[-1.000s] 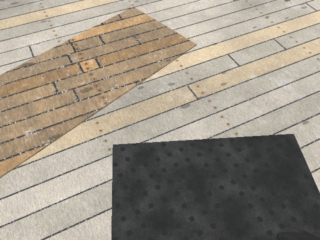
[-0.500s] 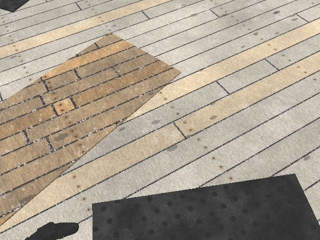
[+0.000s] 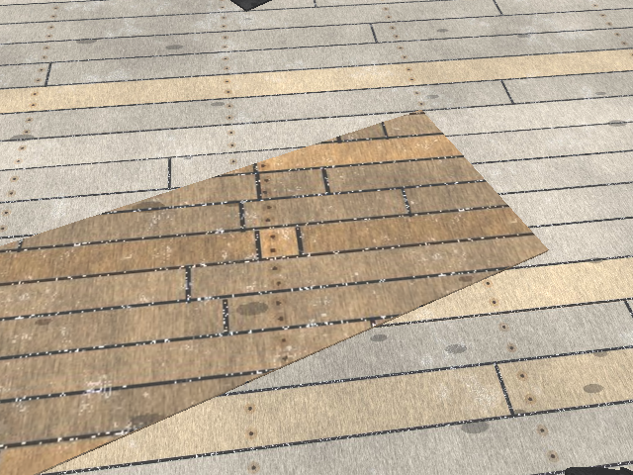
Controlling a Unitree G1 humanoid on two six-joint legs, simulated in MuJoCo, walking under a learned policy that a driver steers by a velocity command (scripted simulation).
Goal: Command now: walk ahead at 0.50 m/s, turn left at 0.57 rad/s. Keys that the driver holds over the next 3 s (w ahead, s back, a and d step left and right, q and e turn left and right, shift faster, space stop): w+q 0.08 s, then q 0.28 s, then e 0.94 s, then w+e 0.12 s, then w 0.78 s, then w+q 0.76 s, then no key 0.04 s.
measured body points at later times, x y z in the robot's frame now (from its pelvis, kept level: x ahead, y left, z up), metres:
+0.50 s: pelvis +0.23 +0.00 +0.01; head +0.26 +0.00 +0.46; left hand +0.35 +0.29 -0.08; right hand +0.41 -0.26 -0.10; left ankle +0.12 +0.08 -0.69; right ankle +0.36 -0.08 -0.71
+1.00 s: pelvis +0.27 +0.04 +0.03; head +0.30 +0.06 +0.48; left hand +0.40 +0.34 -0.09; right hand +0.40 -0.24 -0.07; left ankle +0.26 +0.15 -0.71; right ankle +0.28 -0.10 -0.64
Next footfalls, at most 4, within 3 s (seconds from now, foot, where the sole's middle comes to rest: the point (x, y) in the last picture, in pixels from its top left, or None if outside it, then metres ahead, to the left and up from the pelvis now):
0.44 right None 0.40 -0.06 -0.75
0.82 left None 0.30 0.15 -0.75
1.24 right None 0.30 -0.11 -0.75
1.72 left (293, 449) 0.50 0.08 -0.75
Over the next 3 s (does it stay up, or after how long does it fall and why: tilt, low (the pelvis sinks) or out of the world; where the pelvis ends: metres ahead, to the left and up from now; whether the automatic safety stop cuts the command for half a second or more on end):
stays up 1.04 -0.18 0.03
